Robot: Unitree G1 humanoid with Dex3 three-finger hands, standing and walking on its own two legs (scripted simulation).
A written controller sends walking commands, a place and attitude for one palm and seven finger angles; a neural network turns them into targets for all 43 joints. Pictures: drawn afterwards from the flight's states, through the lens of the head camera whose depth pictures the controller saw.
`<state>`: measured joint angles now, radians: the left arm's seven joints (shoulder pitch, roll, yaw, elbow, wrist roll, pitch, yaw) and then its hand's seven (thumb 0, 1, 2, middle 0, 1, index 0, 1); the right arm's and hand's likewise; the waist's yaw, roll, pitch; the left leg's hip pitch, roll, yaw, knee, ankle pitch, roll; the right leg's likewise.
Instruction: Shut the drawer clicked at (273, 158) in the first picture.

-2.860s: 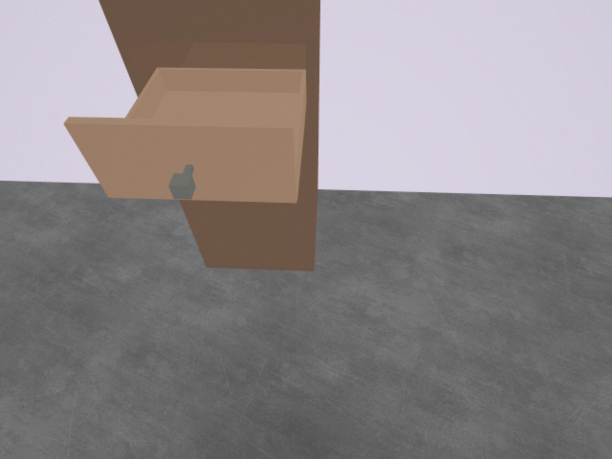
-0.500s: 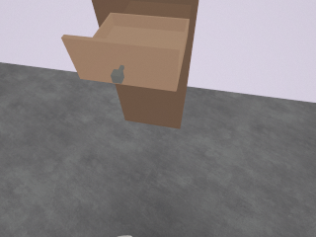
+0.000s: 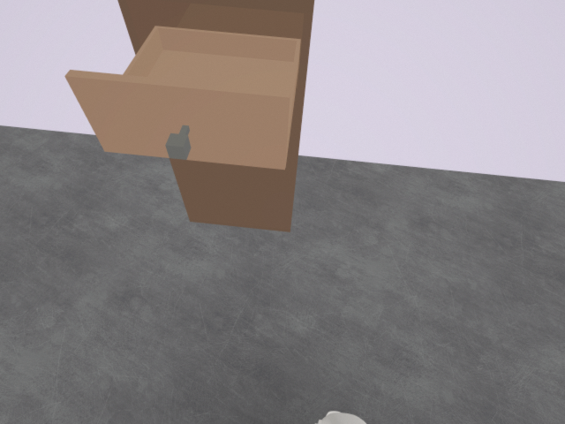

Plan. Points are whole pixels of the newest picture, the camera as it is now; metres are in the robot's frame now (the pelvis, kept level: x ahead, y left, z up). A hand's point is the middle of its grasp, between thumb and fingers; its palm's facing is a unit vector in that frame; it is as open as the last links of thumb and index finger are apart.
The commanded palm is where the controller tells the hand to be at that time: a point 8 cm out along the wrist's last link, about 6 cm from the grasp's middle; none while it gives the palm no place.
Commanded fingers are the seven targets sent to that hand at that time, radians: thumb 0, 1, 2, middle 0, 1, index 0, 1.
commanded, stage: take the last steps up to it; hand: left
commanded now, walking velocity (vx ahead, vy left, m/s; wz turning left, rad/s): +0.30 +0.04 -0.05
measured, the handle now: (181, 140) +0.56 +0.24 +0.02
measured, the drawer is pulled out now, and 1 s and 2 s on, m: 0.30 0.30 0.30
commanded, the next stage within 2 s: come to a stop and stand still in 0.60 s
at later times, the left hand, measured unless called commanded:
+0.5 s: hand out of the picture +0.10 +0.16 -0.20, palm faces +0.08 -0.99 -0.13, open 7.4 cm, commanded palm none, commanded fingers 0.00 0.90 0.90 -0.20 -0.30 -0.20 -0.30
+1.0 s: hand (211, 292) +0.35 +0.16 -0.17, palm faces +0.01 -0.98 -0.21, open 7.3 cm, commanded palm none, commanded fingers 0.00 0.90 0.90 -0.20 -0.30 -0.20 -0.30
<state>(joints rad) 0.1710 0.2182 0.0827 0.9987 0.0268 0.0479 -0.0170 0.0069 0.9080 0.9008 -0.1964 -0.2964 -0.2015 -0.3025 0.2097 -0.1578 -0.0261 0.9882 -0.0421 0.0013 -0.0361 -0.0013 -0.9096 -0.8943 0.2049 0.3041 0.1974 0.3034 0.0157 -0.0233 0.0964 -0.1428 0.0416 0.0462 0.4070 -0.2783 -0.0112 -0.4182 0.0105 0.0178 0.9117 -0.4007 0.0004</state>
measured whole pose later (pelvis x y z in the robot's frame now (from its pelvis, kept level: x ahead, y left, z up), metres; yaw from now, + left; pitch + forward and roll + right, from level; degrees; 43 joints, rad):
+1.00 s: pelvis +0.25 -0.01 -0.01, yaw +1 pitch +0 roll +1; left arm 0.09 0.14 0.03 1.03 0.02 0.00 0.04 0.00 0.91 0.90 -0.20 -0.30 -0.20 -0.30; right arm 0.25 -0.15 -0.04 1.10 -0.01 0.05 -0.03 0.00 -0.92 -0.89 0.20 0.30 0.20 0.30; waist -0.03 0.02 0.11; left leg -0.25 0.03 0.06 0.71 -0.48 -0.04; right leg -0.27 -0.04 -0.11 0.53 -0.25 -0.03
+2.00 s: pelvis +0.20 -0.01 +0.00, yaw +1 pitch -2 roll +0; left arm 0.25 0.14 0.01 1.14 0.00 0.01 0.03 0.01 0.91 0.90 -0.20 -0.30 -0.20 -0.30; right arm 0.31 -0.14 -0.02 1.18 -0.02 0.03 -0.04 0.00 -0.91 -0.89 0.20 0.30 0.19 0.30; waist -0.03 0.01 0.08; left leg -0.23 0.05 0.07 0.40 -0.14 -0.02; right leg -0.08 0.03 -0.04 0.40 -0.29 -0.04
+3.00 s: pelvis +0.24 +0.03 -0.01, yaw -1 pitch +1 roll +0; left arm 0.38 0.16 0.00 1.09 0.03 -0.02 0.02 0.00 0.91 0.90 -0.20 -0.30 -0.20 -0.30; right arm 0.29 -0.17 -0.01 1.11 -0.02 0.00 -0.01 0.00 -0.91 -0.89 0.20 0.30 0.20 0.30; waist 0.02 0.00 0.01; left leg -0.27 0.00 0.08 0.60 -0.33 0.04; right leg -0.13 -0.02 0.01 0.54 -0.42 0.01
